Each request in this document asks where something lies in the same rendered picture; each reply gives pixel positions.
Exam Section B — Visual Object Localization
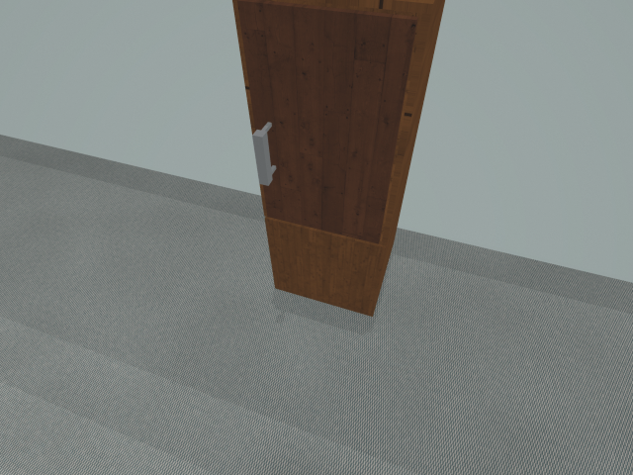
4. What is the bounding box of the cupboard door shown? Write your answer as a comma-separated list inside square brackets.
[237, 0, 418, 244]

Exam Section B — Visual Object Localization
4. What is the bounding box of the handle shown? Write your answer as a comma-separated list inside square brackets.
[252, 122, 276, 186]

